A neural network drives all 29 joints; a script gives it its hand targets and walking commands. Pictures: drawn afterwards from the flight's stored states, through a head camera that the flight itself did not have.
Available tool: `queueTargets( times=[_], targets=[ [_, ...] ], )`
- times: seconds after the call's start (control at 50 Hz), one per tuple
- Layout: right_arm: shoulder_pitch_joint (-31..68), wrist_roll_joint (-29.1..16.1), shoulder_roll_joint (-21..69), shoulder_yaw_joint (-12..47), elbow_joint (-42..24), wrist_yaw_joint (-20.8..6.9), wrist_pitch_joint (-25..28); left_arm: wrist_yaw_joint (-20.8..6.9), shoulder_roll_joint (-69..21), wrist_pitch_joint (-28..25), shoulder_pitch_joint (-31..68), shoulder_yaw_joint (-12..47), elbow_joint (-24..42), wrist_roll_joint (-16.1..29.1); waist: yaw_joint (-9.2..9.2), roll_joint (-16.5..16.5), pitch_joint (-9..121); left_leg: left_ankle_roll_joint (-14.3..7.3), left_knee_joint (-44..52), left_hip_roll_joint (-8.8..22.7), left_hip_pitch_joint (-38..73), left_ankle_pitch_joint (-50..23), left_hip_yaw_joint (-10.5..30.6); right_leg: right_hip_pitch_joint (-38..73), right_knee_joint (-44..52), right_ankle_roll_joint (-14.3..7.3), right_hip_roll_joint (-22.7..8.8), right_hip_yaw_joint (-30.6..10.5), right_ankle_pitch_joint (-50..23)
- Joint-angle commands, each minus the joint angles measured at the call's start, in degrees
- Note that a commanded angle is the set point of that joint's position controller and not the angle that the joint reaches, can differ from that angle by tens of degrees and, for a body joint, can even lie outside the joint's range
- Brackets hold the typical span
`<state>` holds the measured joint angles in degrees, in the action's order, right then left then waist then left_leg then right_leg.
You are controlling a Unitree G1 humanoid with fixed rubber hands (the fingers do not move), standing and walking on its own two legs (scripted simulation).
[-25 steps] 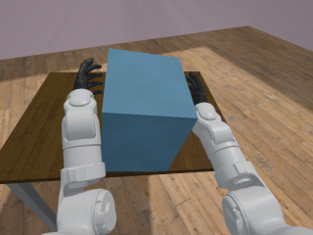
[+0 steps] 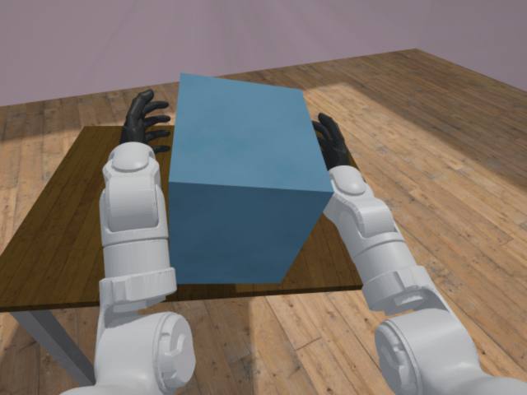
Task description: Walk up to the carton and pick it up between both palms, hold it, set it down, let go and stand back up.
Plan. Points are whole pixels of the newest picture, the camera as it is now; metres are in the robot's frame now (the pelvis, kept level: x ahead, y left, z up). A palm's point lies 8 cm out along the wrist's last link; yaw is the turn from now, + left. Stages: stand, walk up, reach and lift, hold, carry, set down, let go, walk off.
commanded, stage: hold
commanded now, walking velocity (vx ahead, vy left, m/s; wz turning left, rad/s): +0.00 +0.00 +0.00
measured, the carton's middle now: (235, 187) +0.39 +0.01 +0.15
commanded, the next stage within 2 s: none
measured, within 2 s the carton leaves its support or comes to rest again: neither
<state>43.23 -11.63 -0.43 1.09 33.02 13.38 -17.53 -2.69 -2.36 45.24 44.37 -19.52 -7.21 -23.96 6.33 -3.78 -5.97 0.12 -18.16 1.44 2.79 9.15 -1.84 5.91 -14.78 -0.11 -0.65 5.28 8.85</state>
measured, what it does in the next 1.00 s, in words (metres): stands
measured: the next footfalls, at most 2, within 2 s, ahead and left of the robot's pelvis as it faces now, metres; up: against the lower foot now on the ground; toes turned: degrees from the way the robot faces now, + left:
none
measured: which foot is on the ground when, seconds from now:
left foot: down 0.00-1.00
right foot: down 0.00-1.00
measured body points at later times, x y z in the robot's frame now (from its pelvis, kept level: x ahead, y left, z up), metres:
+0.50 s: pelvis -0.01 +0.00 +0.00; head -0.06 +0.02 +0.45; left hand +0.38 +0.14 +0.25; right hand +0.37 -0.13 +0.21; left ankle +0.03 +0.12 -0.75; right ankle +0.01 -0.11 -0.75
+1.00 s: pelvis +0.00 +0.00 +0.00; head -0.05 +0.02 +0.44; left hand +0.38 +0.15 +0.25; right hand +0.37 -0.13 +0.21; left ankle +0.03 +0.12 -0.75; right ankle +0.01 -0.11 -0.75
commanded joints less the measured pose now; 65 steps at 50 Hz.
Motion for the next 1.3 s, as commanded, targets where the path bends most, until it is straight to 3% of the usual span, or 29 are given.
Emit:
queueTargets(
  times=[0.0,0.08,0.16,0.4,0.62,0.72,0.8,0.88,0.96,1.06,1.14,1.28],
  targets=[
    [44.08,-3.96,27.68,16.46,-21.65,-4.14,3.93,-7.76,-28.43,-1.02,26.62,23.12,3.54,8.31,0.74,4.98,24.41,0.91,-0.38,-3.56,8.34,-18.13,-1.12,2.5,0.38,3.18,4.33,1.21,-13.1],
    [43.23,-4.82,27.44,17.45,-22.92,-3.74,2.77,-7.98,-27.92,0.06,26.13,22.95,5.0,7.99,0.5,4.78,23.58,0.73,-0.51,-3.69,8.28,-17.98,-1.02,2.55,0.44,3.33,4.26,0.75,-13.36],
    [43.9,-4.53,27.66,16.82,-22.87,-3.95,2.01,-8.21,-28.3,0.81,27.51,23.4,5.36,7.76,0.67,5.2,21.73,0.69,0.71,-3.4,7.02,-14.1,-1.47,1.25,0.56,3.0,4.28,1.05,-8.76],
    [47.66,-2.64,27.15,13.07,-18.31,-5.04,1.14,-8.47,-27.92,1.66,30.16,19.79,-0.83,7.04,0.08,4.68,20.41,-0.51,2.95,-3.02,3.26,-5.2,-1.69,-0.52,0.75,2.6,3.9,0.95,-1.41],
    [47.51,-4.05,28.75,15.23,-21.08,-4.13,0.91,-8.86,-27.53,1.16,29.54,20.73,0.91,8.38,0.2,3.78,22.67,-0.48,1.01,-3.79,4.62,-10.65,-1.38,1.52,0.51,3.44,3.97,0.58,-7.93],
    [44.64,-5.5,29.12,17.15,-22.61,-3.36,0.2,-8.73,-27.6,1.4,28.32,22.64,5.09,8.69,0.55,4.81,24.26,0.41,-0.16,-3.86,6.66,-15.51,-1.25,3.07,-0.1,3.49,4.12,0.52,-13.19],
    [44.37,-5.73,28.39,17.27,-23.2,-3.18,-0.35,-8.92,-27.42,2.18,27.57,22.88,5.24,8.15,0.62,5.22,21.72,0.62,0.29,-3.84,5.99,-14.54,-1.07,2.49,0.02,3.46,4.2,0.56,-11.52],
    [43.42,-6.48,28.31,18.05,-24.74,-3.06,-0.38,-8.87,-28.02,2.32,26.61,24.48,7.81,8.92,0.81,5.73,23.76,1.3,-0.6,-3.76,7.15,-18.65,-1.07,3.6,-0.47,3.47,4.52,0.5,-14.94],
    [43.38,-6.2,27.88,18.12,-25.45,-3.06,-0.58,-8.88,-27.76,2.48,26.76,24.28,7.67,8.66,0.77,4.99,22.79,0.91,-0.26,-3.63,7.34,-16.84,-0.9,2.3,-0.12,3.52,4.4,0.62,-13.43],
    [43.89,-4.42,27.66,15.64,-21.42,-3.99,-0.85,-9.14,-27.58,2.74,28.38,22.67,5.04,7.7,0.43,5.08,19.41,0.36,1.71,-3.47,4.37,-9.84,-1.52,0.22,0.32,2.91,4.13,0.78,-5.81],
    [47.32,-4.64,28.38,15.93,-23.52,-4.18,-0.1,-8.71,-28.47,2.24,29.78,22.75,3.92,8.62,-0.18,4.8,22.34,0.2,1.49,-3.41,4.27,-10.28,-1.46,0.79,0.18,2.94,4.26,0.83,-6.12],
    [45.78,-4.0,28.03,14.88,-20.12,-4.46,-0.02,-8.64,-28.45,1.96,28.95,22.1,2.36,8.5,0.3,4.6,22.8,0.0,1.46,-3.33,4.54,-10.36,-1.25,1.22,0.22,2.7,4.34,0.72,-6.46]
  ],
)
